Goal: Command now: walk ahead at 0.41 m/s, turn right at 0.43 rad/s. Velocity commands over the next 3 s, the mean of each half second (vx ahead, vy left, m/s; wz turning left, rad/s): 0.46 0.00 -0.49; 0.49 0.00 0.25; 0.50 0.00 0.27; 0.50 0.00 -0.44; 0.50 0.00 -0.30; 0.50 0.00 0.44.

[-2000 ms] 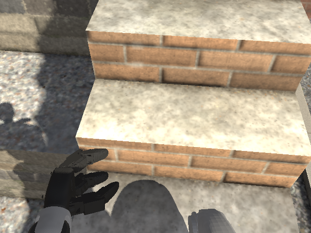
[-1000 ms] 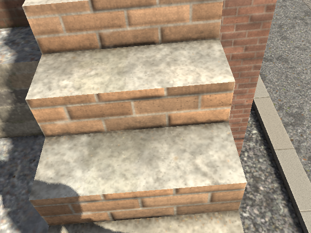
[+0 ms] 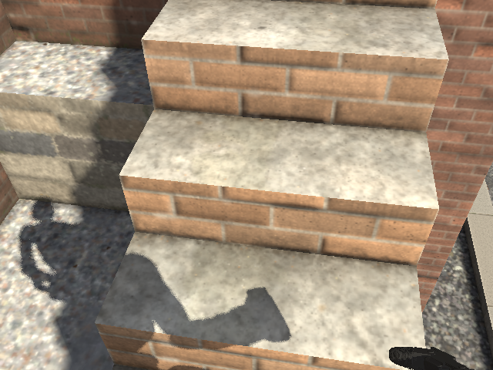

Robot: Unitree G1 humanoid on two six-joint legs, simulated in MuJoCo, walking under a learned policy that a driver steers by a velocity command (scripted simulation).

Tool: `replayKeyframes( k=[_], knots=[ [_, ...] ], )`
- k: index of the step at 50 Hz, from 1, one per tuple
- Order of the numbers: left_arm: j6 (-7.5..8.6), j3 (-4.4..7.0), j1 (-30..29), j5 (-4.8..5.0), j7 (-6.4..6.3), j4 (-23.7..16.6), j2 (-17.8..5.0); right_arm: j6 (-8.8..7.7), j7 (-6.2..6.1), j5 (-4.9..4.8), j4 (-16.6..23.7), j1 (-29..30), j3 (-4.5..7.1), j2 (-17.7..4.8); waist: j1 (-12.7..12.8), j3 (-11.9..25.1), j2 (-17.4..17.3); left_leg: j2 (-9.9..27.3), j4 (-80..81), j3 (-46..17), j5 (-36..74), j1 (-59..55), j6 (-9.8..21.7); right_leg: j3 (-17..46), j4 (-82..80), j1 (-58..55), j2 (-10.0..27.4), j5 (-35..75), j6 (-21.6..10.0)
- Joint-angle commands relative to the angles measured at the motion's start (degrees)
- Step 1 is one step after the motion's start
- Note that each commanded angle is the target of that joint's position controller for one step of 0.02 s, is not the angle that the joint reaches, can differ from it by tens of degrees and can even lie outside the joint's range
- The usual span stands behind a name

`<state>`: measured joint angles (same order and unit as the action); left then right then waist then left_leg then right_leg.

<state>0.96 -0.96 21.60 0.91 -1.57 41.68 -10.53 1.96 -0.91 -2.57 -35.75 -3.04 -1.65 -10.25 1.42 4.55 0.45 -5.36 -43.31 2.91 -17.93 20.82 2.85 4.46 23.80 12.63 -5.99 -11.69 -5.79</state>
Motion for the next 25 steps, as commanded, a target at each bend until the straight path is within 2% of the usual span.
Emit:
replayKeyframes(
  k=[1,2,3,4,5,6,7,8,9,10,11,12,13,14,15,16,17,18,19,20,21,22,23,24,25],
  knots=[
    [1.24,2.29,-0.7,2.87,-0.49,-2.0,-7.2,-1.88,-0.52,-1.92,-0.8,-3.6,1.19,-3.1,-3.8,-3.0,9.8,-0.3,22.0,0.9,-2.3,-6.1,3.7,16.6,-8.2,0.3,10.2,-17.0,-6.0],
    [1.63,2.59,-3.2,2.68,0.33,-2.5,-6.9,-2.4,-1.06,-0.72,-3.2,-7.0,1.95,-5.3,-4.4,-2.5,9.0,1.4,25.5,-0.8,0.1,-14.4,4.8,16.8,-5.7,5.8,8.7,-18.4,-5.1],
    [1.66,3.08,-7.0,2.26,1.05,-3.4,-6.9,-3.28,-1.49,-0.27,-5.2,-10.0,2.28,-6.6,-5.5,-2.1,3.4,5.3,26.5,-6.1,1.5,-22.2,5.7,14.7,3.4,13.5,6.5,-20.2,-3.5],
    [1.85,3.05,-13.2,1.22,2.59,-6.0,-4.3,-3.93,-1.63,-0.14,-6.4,-11.3,1.49,-6.2,-5.1,-2.3,-3.9,11.9,25.2,-14.0,0.2,-26.8,6.2,7.2,20.2,23.1,1.3,-18.4,-1.6],
    [2.12,3.24,-13.3,1.82,3.42,-7.8,-4.6,-5.1,-1.7,0.0,-5.0,-7.2,3.1,-8.9,-2.7,-2.0,-19.7,24.6,27.6,-28.8,-11.0,-26.3,12.3,-4.4,37.8,35.5,0.6,-14.6,0.8],
    [2.05,3.84,-12.3,0.32,4.17,-8.8,-8.3,-6.36,-1.52,0.28,-4.2,-3.9,2.89,-5.3,-0.4,0.1,-14.3,27.5,27.2,-34.4,-18.7,-23.0,13.6,-2.0,51.2,38.8,7.1,-9.7,1.8],
    [0.95,1.47,-2.7,-4.45,5.27,-3.3,-5.5,-3.76,3.72,11.71,-10.9,-17.0,1.9,-3.3,-7.4,0.9,-0.2,30.1,28.8,-42.1,-3.0,-18.6,19.6,17.1,74.9,43.4,3.5,-7.2,-0.6],
    [1.52,1.85,-1.1,-2.49,5.98,-2.1,-6.7,-3.0,6.5,11.75,-11.8,-13.6,2.13,-5.4,-4.1,-2.7,0.7,30.0,26.8,-37.2,5.6,-20.2,21.2,18.7,94.1,54.9,-0.5,-2.9,-3.2],
    [2.78,1.69,-4.3,-1.99,5.79,-2.9,-6.7,-2.02,7.59,11.75,-13.9,-15.7,1.55,-4.0,-6.3,-1.1,6.5,27.4,25.1,-31.0,12.0,-23.5,22.4,20.1,99.5,63.8,-4.9,1.0,-6.5],
    [3.56,1.53,-8.6,-2.97,6.64,-4.7,-7.2,-2.03,7.13,11.35,-16.2,-19.3,0.89,-1.9,-8.3,1.0,11.7,23.2,23.9,-20.4,11.2,-27.6,20.0,17.2,92.4,65.2,-5.1,4.0,-8.4],
    [3.31,1.2,-12.5,-3.57,7.04,-5.5,-6.2,-2.69,6.25,11.04,-17.8,-21.1,0.67,-2.1,-8.3,0.2,8.1,19.4,23.7,-13.5,11.4,-28.0,17.2,14.2,90.3,65.6,-4.0,5.6,-9.7],
    [2.97,0.87,-14.3,-2.92,7.34,-5.5,-5.3,-2.85,5.65,10.82,-19.5,-23.8,1.29,-3.4,-7.6,-0.7,0.4,18.5,24.1,-13.4,10.1,-26.3,15.6,12.0,99.8,67.0,-3.3,3.4,-10.2],
    [2.65,0.7,-15.4,-2.38,7.77,-5.2,-5.4,-3.06,5.17,10.01,-20.7,-24.9,0.84,-1.7,-7.1,-0.8,-0.7,19.0,24.8,-13.3,6.7,-24.3,14.5,11.0,104.0,69.1,-2.9,1.4,-11.2],
    [2.53,0.48,-17.2,-1.59,7.73,-5.1,-5.4,-3.66,5.18,9.57,-21.0,-24.7,0.59,-0.6,-6.1,-2.9,-1.8,19.4,26.3,-12.7,4.4,-20.2,13.7,9.5,106.5,71.0,-2.4,-1.0,-11.7],
    [2.65,0.19,-21.8,-0.68,7.14,-7.2,-5.2,-4.25,5.16,9.68,-21.7,-24.4,0.43,0.7,-5.6,-3.5,-2.2,19.6,27.5,-9.7,6.8,-16.3,12.5,6.8,104.9,70.2,-1.5,-7.1,-12.0],
    [2.76,-0.05,-24.4,-0.3,6.19,-7.9,-4.8,-5.29,5.25,9.99,-21.9,-23.2,-0.09,2.4,-4.6,-3.0,0.5,17.7,29.0,-5.4,4.5,-12.7,9.8,5.6,90.8,65.5,1.1,-4.2,-12.4],
    [2.6,-0.56,-27.9,-0.32,5.77,-9.0,-3.9,-6.21,5.0,10.66,-21.8,-23.4,-0.03,2.1,-5.1,-2.7,-3.1,16.2,31.2,-2.2,4.8,-8.9,8.3,2.2,83.7,59.8,3.3,-2.2,-11.8],
    [1.84,-1.07,-33.6,-4.53,6.54,-11.8,-2.2,-8.3,4.87,8.98,-21.1,-22.4,0.39,0.6,-3.5,-1.8,-8.3,10.7,26.5,2.3,19.4,-1.4,10.2,-8.8,80.8,50.7,-0.4,-11.7,-6.8],
    [0.65,-2.33,-33.9,-5.31,7.83,-13.3,0.1,-9.91,4.72,8.54,-22.2,-24.1,0.29,-1.0,-1.2,1.9,-9.0,11.3,25.3,3.4,26.1,1.9,9.3,-11.7,74.8,40.5,2.0,-12.5,-4.4],
    [-1.95,-3.69,-26.1,-4.86,10.84,-13.1,1.5,-10.44,6.6,7.26,-22.0,-17.1,2.26,-8.8,8.9,2.0,-7.9,8.3,23.3,9.7,45.7,18.3,12.0,-21.8,48.8,12.6,-2.1,-16.8,0.8],
    [-3.69,-4.36,-20.9,-0.24,10.48,-9.4,1.5,-9.93,11.64,9.04,-27.8,-27.1,2.93,-12.6,11.9,-2.4,-13.9,21.4,20.1,0.1,62.8,22.4,19.0,-20.7,36.5,2.1,-4.0,-25.5,6.1],
    [-3.13,-1.56,-5.7,4.66,8.63,-0.8,-7.1,-11.37,15.42,11.65,-26.2,-30.4,1.23,-7.8,10.3,5.9,-3.3,16.8,4.1,3.8,76.9,19.2,15.4,-13.0,39.5,-7.9,-4.1,-7.6,3.0],
    [-3.26,1.63,9.5,1.57,6.81,6.8,-13.3,-11.92,15.94,10.93,-25.9,-28.5,3.19,-10.3,16.3,9.8,-7.6,13.8,-7.9,2.0,59.4,25.6,12.2,-4.3,29.8,-15.8,0.1,-2.0,0.4],
    [-2.43,4.14,13.1,-0.31,5.09,6.8,-21.1,-13.02,14.73,7.2,-24.6,-27.3,3.37,-5.5,13.7,3.9,1.8,10.0,-21.1,-8.8,19.3,35.1,3.9,34.1,19.2,-8.3,14.1,-24.2,-11.7],
    [-2.68,4.22,13.7,-2.25,2.5,3.6,-21.6,-12.51,12.69,4.72,-25.1,-19.6,5.62,-8.2,18.9,4.1,5.5,5.8,-64.2,-20.4,15.6,30.8,-0.9,61.7,4.5,6.5,25.3,-28.3,-23.0]
  ],
)
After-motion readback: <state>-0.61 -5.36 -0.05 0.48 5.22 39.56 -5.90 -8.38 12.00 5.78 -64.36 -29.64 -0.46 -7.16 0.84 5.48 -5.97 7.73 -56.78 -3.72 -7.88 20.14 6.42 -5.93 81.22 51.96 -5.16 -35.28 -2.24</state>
